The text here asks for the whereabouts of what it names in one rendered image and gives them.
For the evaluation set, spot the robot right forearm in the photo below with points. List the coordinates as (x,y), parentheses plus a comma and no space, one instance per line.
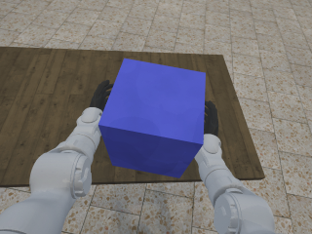
(213,172)

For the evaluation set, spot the right robot upper arm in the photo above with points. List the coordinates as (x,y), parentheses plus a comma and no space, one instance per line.
(236,213)

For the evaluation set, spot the table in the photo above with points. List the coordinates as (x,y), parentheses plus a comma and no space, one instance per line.
(43,91)

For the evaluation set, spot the right robot hand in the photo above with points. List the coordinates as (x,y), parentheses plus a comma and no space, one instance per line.
(211,119)

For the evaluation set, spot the left robot upper arm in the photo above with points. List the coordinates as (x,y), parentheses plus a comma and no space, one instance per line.
(57,181)

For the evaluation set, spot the left robot hand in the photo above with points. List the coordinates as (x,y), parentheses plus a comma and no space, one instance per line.
(101,94)

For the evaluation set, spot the robot left forearm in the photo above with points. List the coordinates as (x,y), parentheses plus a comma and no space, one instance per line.
(84,139)

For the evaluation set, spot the carton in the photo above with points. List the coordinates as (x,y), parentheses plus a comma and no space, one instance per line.
(154,118)

